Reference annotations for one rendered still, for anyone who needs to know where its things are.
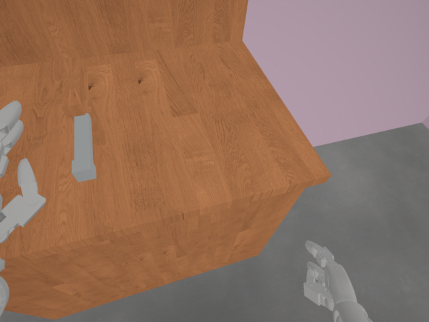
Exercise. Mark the left robot hand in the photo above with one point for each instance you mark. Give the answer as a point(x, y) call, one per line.
point(21, 209)

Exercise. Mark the tap lever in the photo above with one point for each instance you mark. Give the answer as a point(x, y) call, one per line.
point(83, 167)

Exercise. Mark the counter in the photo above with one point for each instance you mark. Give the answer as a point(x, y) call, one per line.
point(198, 160)

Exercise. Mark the right robot hand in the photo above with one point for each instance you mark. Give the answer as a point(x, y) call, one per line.
point(333, 284)

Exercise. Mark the robot right forearm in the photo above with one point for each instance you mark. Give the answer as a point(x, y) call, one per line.
point(349, 311)

